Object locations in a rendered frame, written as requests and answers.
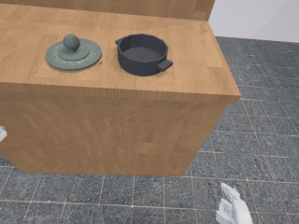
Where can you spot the robot right hand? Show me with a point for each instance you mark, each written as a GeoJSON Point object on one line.
{"type": "Point", "coordinates": [235, 213]}

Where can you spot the table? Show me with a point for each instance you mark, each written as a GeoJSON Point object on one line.
{"type": "Point", "coordinates": [103, 120]}

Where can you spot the knob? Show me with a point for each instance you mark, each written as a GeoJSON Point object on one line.
{"type": "Point", "coordinates": [71, 42]}

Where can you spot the lid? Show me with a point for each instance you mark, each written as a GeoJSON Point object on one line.
{"type": "Point", "coordinates": [88, 54]}

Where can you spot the pot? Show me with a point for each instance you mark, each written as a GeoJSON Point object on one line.
{"type": "Point", "coordinates": [142, 55]}

